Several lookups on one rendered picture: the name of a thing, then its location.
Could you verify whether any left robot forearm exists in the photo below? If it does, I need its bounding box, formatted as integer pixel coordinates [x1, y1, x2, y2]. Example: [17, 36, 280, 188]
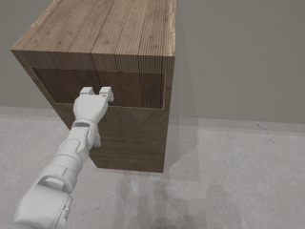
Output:
[11, 119, 98, 223]

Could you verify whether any robot left upper arm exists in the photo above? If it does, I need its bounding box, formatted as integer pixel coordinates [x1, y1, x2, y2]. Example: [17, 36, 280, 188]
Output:
[0, 184, 73, 229]

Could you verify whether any left robot hand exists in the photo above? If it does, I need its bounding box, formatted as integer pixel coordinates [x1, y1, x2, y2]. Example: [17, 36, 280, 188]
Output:
[73, 87, 114, 147]

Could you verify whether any cabinet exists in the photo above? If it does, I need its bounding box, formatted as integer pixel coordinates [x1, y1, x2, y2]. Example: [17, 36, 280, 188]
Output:
[10, 0, 176, 174]

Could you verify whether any drawer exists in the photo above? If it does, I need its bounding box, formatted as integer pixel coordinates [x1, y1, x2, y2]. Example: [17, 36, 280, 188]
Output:
[31, 66, 165, 109]

